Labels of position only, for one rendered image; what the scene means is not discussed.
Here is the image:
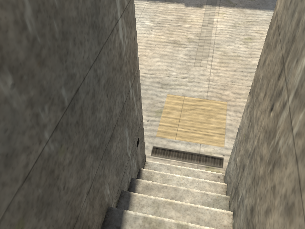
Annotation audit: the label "stairs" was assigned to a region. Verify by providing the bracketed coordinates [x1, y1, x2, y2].
[101, 160, 234, 229]

